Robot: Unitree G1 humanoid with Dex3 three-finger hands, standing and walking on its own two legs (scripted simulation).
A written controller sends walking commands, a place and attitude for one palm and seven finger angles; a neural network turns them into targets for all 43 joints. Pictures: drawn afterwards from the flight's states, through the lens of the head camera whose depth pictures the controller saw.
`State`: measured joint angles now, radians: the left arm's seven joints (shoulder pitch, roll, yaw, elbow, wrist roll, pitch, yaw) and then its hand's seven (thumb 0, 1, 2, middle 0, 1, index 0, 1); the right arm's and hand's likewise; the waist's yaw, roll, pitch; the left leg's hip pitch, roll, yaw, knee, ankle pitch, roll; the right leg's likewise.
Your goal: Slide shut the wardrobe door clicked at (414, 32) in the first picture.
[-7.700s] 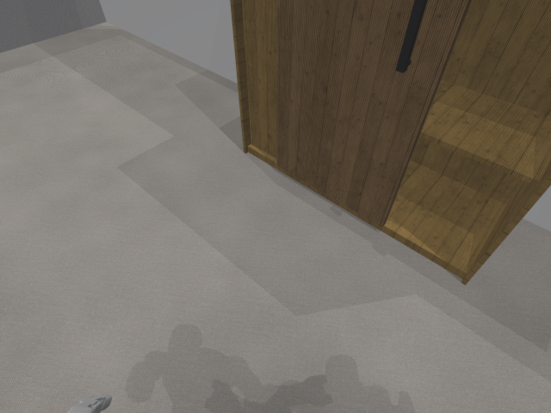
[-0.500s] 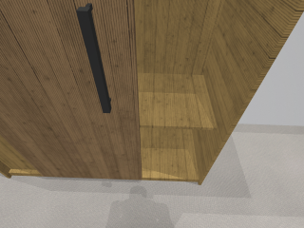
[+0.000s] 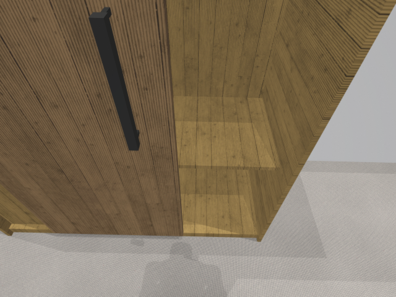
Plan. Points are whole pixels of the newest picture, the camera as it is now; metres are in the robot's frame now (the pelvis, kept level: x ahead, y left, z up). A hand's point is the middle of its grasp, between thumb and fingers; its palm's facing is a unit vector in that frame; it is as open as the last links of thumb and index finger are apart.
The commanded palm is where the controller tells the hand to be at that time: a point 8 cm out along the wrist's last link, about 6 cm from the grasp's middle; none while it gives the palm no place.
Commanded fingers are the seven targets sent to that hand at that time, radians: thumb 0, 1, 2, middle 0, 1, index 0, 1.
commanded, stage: look again from close up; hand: left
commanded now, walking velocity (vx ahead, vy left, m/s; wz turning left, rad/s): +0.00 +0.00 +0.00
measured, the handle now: (122, 91) +0.49 +0.20 +0.16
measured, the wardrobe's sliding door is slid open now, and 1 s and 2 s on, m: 0.38 0.38 0.38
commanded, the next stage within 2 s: raise the hand with hooked fingers in 0.36 s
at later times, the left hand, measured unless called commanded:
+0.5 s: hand out of the picture +0.00 +0.15 -0.17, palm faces +0.08 -0.98 -0.17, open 7.4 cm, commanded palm +0.10 +0.21 -0.07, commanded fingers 0.00 0.83 0.87 -0.20 -0.34 -0.20 -0.34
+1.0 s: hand (101, 288) +0.14 +0.18 -0.01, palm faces +0.19 -0.98 -0.06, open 9.3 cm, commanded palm +0.14 +0.24 +0.01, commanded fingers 0.00 0.25 0.62 -0.25 -0.72 -0.25 -0.72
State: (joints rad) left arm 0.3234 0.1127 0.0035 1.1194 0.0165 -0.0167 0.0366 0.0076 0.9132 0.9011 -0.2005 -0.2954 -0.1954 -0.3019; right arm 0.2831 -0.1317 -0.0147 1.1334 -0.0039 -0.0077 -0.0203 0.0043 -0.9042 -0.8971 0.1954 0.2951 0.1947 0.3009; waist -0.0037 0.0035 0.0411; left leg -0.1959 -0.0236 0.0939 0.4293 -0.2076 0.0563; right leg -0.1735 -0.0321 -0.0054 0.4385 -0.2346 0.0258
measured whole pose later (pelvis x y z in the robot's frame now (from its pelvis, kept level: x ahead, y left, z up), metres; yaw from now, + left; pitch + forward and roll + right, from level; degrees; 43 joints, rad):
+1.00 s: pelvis -0.01 -0.04 -0.07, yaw +5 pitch +7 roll -2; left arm 0.51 0.24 0.21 -0.04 -0.28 -0.42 -0.26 0.02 0.48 0.72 -0.23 -0.57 -0.23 -0.58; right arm 0.18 -0.25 -0.02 0.48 0.02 -0.24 -0.04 0.01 -0.90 -0.90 0.19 0.30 0.19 0.30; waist 0.05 0.00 -0.10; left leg -0.72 0.03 -0.04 1.04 -0.45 -0.01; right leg -0.63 0.01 -0.14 0.99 -0.49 -0.05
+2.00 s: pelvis +0.00 -0.02 -0.01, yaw +4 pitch -1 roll -1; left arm -0.03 0.45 0.43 0.15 -0.35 0.00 -0.45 -0.01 -0.49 0.31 -0.30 -1.19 -0.30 -1.20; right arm 0.23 -0.25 0.09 0.64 0.07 -0.29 -0.10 0.01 -0.90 -0.90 0.20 0.30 0.20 0.30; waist 0.04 0.05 -0.03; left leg -0.29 0.00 0.00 0.58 -0.27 0.03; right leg -0.21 -0.01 -0.09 0.53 -0.30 -0.01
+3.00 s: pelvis +0.01 -0.04 -0.01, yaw +3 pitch +0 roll +0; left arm -0.22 0.46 0.43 0.36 -0.32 0.01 -0.45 -0.01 -0.50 0.30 -0.30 -1.20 -0.30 -1.20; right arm 0.24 -0.28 0.06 0.66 0.08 -0.25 -0.11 0.01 -0.90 -0.90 0.20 0.30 0.20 0.30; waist 0.01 0.06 -0.02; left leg -0.27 0.02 0.01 0.54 -0.25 0.00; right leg -0.21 0.01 -0.09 0.51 -0.29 -0.03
